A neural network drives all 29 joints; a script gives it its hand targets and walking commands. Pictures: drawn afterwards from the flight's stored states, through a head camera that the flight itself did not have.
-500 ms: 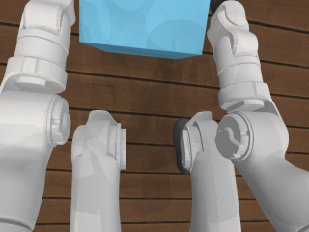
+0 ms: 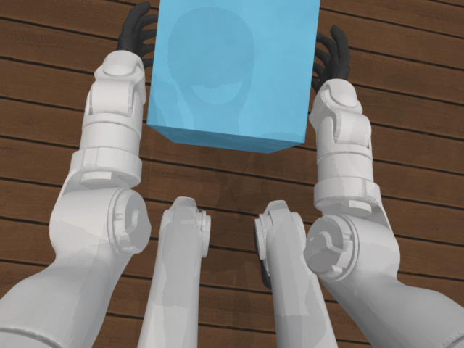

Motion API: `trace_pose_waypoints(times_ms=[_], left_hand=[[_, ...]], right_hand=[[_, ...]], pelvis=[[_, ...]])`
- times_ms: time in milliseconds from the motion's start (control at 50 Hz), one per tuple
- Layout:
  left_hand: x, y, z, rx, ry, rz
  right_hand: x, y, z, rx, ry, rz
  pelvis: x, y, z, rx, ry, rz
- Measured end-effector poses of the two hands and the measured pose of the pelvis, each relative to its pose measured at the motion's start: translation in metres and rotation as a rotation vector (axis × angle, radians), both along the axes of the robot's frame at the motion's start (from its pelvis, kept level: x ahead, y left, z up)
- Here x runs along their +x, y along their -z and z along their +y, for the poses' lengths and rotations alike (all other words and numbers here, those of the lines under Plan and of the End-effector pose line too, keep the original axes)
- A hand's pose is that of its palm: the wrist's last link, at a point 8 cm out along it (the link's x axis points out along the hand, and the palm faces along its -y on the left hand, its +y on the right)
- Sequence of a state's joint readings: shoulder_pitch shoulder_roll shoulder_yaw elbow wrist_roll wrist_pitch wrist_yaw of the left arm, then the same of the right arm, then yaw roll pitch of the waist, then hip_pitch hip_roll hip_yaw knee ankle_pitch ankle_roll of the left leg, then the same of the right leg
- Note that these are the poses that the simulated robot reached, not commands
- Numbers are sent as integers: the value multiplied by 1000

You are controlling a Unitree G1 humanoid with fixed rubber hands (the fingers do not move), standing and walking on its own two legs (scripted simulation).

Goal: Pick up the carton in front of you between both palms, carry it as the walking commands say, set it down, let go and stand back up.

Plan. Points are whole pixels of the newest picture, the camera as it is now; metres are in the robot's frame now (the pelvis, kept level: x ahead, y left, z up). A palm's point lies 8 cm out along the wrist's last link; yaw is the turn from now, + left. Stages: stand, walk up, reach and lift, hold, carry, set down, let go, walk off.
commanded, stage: reach and lift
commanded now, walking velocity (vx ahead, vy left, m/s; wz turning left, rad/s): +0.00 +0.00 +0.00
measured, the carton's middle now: (229, 86) +0.51 +0.03 -0.14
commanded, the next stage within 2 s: none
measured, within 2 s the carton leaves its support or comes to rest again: neither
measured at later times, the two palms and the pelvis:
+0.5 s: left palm (93, 33) +0.47 +0.17 +0.09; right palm (412, 57) +0.47 -0.13 +0.10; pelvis +0.05 +0.00 +0.13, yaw +2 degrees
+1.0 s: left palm out of the picture +0.41 +0.16 +0.24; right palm out of the picture +0.43 -0.14 +0.24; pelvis +0.10 -0.01 +0.26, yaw +3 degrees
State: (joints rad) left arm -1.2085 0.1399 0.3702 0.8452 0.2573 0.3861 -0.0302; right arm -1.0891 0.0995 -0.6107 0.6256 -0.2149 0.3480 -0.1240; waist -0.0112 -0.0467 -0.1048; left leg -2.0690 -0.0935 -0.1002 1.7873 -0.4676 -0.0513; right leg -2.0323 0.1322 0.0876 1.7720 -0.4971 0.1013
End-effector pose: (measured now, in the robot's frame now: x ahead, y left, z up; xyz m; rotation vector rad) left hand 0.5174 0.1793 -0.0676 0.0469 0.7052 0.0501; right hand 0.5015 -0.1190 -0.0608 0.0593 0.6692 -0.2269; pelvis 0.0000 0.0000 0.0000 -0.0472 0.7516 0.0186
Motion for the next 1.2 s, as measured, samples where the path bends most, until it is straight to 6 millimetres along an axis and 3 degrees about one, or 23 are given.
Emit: trace_pose_waypoints(times_ms=[160,340,900,1200], left_hand=[[-14,-41,0,-18,-29,-7],[-33,-101,-5,-29,-55,0],[-94,-273,-16,-31,-111,-2],[-124,-359,-24,-16,-140,-28]], right_hand=[[-7,-44,-1,-1,-16,-8],[-23,-104,-6,4,-27,-4],[-69,-276,-17,2,-77,-5],[-88,-361,-24,-24,-137,-29]], pelvis=[[13,-34,-1,6,-8,-15],[31,-82,-2,12,-15,-79],[88,-236,-7,50,-20,-413],[111,-287,-7,64,-25,-675]])
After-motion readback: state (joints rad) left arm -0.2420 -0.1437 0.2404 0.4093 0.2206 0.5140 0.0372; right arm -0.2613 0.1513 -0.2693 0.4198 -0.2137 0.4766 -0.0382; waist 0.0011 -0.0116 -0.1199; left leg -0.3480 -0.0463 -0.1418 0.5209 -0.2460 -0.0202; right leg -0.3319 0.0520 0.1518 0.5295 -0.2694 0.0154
